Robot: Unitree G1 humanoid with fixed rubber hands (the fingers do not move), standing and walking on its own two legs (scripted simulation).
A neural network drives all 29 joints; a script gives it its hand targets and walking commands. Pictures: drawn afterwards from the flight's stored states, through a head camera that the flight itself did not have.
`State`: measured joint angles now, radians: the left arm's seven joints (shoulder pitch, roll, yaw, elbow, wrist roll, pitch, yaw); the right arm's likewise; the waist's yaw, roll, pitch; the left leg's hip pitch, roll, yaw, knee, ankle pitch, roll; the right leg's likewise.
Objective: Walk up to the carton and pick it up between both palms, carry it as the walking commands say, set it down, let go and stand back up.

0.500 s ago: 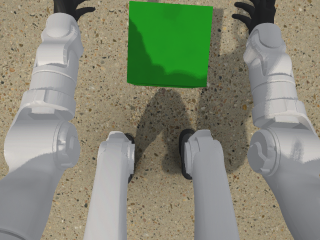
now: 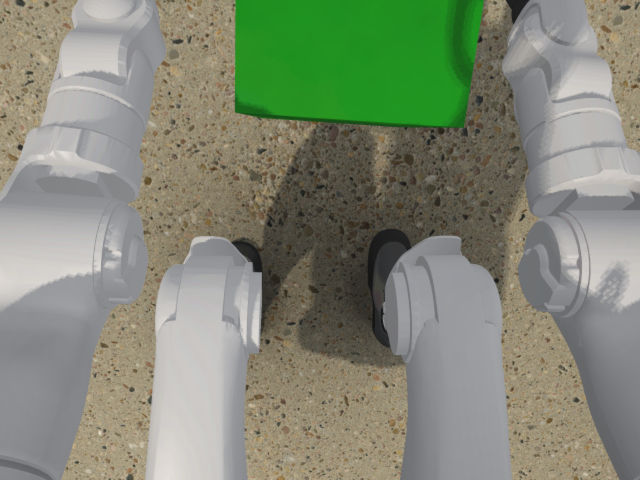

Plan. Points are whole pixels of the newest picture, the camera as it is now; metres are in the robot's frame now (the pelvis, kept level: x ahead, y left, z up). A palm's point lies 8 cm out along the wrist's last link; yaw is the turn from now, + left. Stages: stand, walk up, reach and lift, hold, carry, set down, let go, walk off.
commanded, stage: reach and lift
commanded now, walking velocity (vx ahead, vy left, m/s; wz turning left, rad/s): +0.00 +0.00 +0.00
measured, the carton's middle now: (345, 31) +0.53 -0.04 -0.27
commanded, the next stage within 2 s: none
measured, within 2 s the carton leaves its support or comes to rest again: leaves its support in 1.68 s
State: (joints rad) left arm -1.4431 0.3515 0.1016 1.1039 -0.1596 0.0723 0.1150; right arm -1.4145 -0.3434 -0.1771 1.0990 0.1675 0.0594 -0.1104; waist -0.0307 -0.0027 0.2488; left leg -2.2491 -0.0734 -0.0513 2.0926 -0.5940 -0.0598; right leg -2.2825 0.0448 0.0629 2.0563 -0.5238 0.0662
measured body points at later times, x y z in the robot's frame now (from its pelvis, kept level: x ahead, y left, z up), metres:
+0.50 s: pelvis +0.00 +0.00 -0.03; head +0.37 +0.00 +0.22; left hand +0.57 +0.16 -0.21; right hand +0.55 -0.20 -0.20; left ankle +0.10 +0.13 -0.36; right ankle +0.12 -0.13 -0.36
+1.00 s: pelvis -0.01 +0.00 -0.02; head +0.38 +0.00 +0.21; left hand +0.56 +0.12 -0.21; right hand +0.55 -0.18 -0.21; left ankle +0.10 +0.13 -0.36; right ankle +0.12 -0.13 -0.36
